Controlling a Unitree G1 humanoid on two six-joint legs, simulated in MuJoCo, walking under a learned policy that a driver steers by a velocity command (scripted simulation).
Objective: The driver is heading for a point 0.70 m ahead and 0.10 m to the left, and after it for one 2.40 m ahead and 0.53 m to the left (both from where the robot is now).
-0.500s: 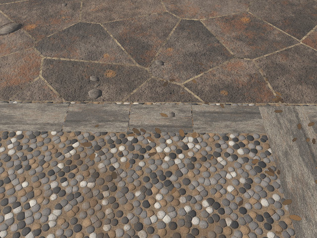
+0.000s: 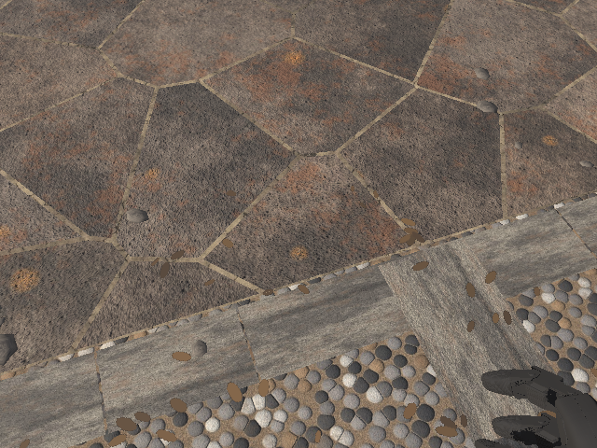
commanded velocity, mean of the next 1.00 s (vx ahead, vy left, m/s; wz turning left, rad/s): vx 1.00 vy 0.00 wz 0.21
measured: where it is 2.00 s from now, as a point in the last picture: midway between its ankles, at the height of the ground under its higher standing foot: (251, 74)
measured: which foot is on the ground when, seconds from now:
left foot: up 0.00-0.12, down 0.14-0.58, up 0.60-0.98, down 1.00-1.00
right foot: down 0.00-0.14, up 0.16-0.56, down 0.58-1.00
